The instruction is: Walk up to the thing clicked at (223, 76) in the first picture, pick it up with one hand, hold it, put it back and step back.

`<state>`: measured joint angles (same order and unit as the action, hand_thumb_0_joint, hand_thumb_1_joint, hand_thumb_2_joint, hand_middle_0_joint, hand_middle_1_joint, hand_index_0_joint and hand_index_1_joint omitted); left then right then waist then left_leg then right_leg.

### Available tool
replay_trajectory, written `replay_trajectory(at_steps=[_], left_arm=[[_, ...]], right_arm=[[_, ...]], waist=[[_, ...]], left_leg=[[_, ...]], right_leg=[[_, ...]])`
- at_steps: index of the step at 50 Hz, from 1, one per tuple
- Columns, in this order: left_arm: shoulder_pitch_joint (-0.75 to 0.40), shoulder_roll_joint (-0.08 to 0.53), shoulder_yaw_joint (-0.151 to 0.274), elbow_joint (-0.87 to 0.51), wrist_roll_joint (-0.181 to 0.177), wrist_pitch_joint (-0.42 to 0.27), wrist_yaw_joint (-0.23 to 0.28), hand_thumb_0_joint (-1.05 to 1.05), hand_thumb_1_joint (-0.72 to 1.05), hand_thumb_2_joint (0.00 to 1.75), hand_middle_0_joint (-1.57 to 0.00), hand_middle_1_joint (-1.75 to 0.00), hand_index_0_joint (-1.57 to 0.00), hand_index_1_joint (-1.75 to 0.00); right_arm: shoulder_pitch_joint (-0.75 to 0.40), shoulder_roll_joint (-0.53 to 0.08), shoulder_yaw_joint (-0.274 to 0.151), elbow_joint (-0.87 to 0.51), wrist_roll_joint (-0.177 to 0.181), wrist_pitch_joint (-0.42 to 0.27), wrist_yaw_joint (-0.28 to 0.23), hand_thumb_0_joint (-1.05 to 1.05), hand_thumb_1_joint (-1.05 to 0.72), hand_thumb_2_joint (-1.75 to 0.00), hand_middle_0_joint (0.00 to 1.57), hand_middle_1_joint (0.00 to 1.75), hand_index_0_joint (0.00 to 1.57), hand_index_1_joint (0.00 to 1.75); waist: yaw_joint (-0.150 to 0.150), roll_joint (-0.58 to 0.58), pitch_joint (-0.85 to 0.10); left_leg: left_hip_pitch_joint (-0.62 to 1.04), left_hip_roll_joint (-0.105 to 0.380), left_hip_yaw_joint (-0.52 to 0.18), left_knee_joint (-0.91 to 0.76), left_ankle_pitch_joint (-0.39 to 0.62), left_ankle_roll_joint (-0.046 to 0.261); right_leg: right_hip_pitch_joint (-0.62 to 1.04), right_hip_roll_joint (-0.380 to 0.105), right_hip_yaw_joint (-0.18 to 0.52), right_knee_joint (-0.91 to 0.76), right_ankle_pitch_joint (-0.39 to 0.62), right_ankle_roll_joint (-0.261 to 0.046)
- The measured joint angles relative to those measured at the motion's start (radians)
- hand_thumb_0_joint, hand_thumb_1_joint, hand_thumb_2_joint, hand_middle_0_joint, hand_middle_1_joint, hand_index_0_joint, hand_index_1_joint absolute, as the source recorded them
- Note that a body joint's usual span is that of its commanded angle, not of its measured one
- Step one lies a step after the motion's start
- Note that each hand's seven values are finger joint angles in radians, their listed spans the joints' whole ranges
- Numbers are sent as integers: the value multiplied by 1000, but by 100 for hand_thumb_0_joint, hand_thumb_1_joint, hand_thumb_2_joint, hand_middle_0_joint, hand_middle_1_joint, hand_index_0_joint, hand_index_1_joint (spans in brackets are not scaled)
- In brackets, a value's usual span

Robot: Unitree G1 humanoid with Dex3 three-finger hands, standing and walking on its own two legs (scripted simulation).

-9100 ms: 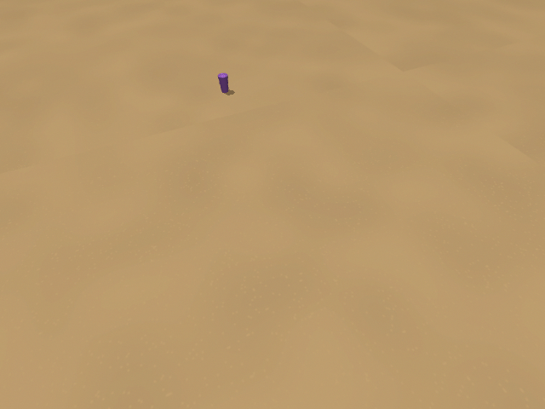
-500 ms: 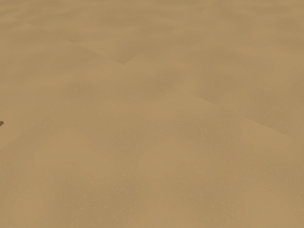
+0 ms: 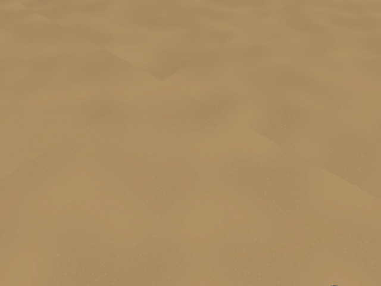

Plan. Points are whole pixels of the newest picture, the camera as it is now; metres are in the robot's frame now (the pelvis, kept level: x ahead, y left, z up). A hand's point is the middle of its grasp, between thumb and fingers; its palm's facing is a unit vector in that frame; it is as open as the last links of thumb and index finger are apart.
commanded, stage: walk up
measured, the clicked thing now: out of the picture +1.04 +1.42 -0.69
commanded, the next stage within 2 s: stand in 0.76 s
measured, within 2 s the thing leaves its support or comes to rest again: neither
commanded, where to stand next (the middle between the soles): +0.10 -0.01 m, yaw +0 degrees
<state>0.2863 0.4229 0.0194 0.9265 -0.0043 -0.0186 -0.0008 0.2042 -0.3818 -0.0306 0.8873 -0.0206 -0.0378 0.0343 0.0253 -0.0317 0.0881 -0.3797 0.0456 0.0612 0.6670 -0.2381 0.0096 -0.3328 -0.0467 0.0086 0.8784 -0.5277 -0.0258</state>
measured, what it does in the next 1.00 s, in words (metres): stands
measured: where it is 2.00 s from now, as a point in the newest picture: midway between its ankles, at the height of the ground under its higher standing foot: outside the picture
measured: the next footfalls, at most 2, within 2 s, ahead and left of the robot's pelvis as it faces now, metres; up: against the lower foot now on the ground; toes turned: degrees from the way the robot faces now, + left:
none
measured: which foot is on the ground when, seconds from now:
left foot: down 0.00-1.00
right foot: down 0.00-1.00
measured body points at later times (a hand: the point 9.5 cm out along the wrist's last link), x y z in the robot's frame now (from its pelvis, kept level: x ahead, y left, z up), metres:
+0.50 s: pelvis +0.04 -0.01 +0.02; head +0.05 -0.01 +0.47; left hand +0.14 +0.30 -0.10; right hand +0.13 -0.31 -0.11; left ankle +0.08 +0.12 -0.72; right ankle +0.03 -0.14 -0.72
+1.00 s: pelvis +0.04 +0.00 +0.03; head +0.04 +0.00 +0.48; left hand +0.13 +0.29 -0.10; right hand +0.11 -0.31 -0.10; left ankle +0.08 +0.12 -0.72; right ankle +0.03 -0.14 -0.72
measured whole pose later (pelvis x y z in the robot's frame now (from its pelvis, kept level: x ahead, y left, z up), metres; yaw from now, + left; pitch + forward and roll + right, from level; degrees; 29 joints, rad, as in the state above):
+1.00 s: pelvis +0.04 +0.00 +0.03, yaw -2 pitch -3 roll +0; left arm 0.07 0.35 0.01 1.17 0.01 -0.01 -0.01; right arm 0.07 -0.35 0.00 1.17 -0.02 -0.01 0.02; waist -0.01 0.00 0.05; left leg -0.15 0.06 0.09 0.32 -0.12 -0.02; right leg -0.09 -0.03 -0.02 0.32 -0.19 0.02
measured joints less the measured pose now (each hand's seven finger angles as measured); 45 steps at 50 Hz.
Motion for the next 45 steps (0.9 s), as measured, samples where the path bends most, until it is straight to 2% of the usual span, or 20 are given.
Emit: replay_trajectory(at_steps=[4,6,8,11,16,29,45], left_arm=[[-30,-13,0,30,2,-12,-3,1,91,90,-20,-30,-21,-30],[-44,-25,3,51,11,-15,-2,1,91,90,-20,-30,-21,-30],[-52,-33,-1,69,18,-12,-4,1,91,90,-20,-30,-21,-30],[-72,-41,-12,97,11,-5,-9,1,90,90,-20,-30,-21,-30],[-124,-53,-19,132,4,-9,-10,1,90,90,-20,-30,-21,-30],[-234,-69,-20,206,0,5,-10,1,90,90,-20,-30,-21,-30],[-227,-79,-7,244,13,4,-11,1,90,90,-20,-30,-21,-30]], right_arm=[[-34,7,18,7,2,6,-5,0,-91,-90,20,30,21,30],[-50,2,21,19,9,16,-9,0,-90,-90,20,30,21,30],[-61,9,24,44,19,26,-13,0,-91,-90,20,30,21,30],[-72,15,31,84,21,23,-13,0,-91,-90,20,30,21,30],[-102,17,43,150,25,18,-14,0,-91,-90,20,30,21,30],[-152,14,37,260,18,22,-19,0,-91,-90,20,30,21,30],[-136,24,28,286,7,27,-19,0,-91,-90,20,30,20,30]], waist=[[-10,0,3],[-13,21,5],[-13,28,-5],[-13,26,-17],[-13,39,-15],[-28,36,-26],[-41,29,-35]], left_leg=[[8,10,8,2,-15,-4],[6,24,0,27,-34,-11],[20,27,0,10,-35,-17],[54,17,12,-43,-19,-19],[97,18,16,-102,0,-21],[198,16,28,-262,69,-29],[234,14,29,-338,108,-30]], right_leg=[[15,4,-29,-138,89,-8],[42,17,-38,-203,192,16],[54,20,-38,-218,195,35],[74,11,-30,-247,195,44],[118,15,-29,-313,219,44],[211,20,-24,-465,287,42],[253,23,-26,-556,334,46]])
